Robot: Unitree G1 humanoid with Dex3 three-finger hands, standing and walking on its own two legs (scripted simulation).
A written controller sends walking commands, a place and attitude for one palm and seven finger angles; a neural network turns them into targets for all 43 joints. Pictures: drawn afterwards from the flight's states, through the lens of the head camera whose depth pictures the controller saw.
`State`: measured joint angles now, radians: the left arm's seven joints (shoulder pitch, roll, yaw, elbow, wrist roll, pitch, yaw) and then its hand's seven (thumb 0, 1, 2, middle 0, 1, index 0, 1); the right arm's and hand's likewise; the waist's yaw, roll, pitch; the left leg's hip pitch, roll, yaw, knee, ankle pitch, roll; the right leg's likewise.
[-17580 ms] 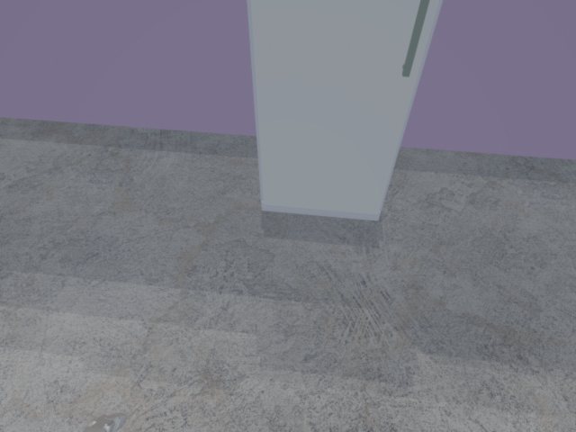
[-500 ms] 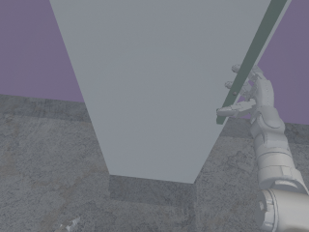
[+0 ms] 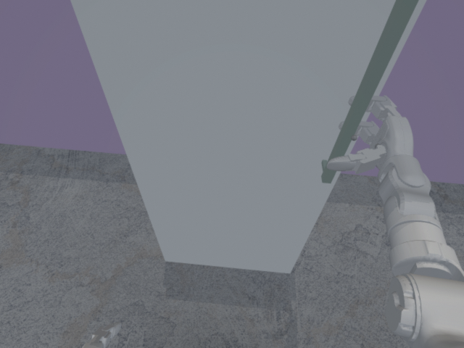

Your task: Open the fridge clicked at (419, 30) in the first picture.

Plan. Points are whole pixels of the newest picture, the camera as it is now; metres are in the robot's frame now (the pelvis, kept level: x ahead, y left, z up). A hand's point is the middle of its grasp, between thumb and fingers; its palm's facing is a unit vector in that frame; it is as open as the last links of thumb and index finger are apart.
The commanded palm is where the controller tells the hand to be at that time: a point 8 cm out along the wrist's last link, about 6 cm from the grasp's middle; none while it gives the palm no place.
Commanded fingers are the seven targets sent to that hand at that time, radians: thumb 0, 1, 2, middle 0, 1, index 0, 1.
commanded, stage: grip the handle and tug to test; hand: right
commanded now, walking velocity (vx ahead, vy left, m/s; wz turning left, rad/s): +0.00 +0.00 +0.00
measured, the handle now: (365, 79) +0.50 -0.15 +0.23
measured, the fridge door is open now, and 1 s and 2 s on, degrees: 0 0 7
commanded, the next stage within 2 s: pull the door a little, standing still in 1.34 s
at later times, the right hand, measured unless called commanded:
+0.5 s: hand (354, 136) +0.45 -0.15 +0.16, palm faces +0.00 +1.00 +0.00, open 7.2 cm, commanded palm +0.42 -0.20 +0.15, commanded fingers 0.00 -0.90 -0.90 0.45 1.40 0.45 1.40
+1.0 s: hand (338, 135) +0.45 -0.13 +0.15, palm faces -0.01 +1.00 +0.00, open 5.2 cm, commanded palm +0.42 -0.19 +0.15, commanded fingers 0.00 -0.90 -0.90 0.45 1.40 0.45 1.40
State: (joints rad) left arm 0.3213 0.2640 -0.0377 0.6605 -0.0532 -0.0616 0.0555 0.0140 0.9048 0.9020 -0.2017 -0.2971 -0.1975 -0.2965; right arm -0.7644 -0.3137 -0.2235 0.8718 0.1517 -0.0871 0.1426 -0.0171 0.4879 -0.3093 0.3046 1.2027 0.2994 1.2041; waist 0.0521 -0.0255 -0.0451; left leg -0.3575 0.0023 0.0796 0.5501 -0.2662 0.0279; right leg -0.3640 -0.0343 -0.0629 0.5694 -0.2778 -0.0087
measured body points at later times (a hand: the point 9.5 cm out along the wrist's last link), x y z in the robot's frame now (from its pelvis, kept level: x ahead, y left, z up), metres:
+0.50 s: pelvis +0.01 -0.01 +0.00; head +0.02 +0.00 +0.45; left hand +0.10 +0.25 -0.11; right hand +0.44 -0.21 +0.16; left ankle +0.01 +0.10 -0.73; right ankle +0.01 -0.11 -0.73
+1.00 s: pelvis +0.01 +0.00 +0.00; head +0.03 +0.01 +0.45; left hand +0.08 +0.25 -0.12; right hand +0.45 -0.18 +0.15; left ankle +0.01 +0.10 -0.73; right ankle +0.01 -0.11 -0.73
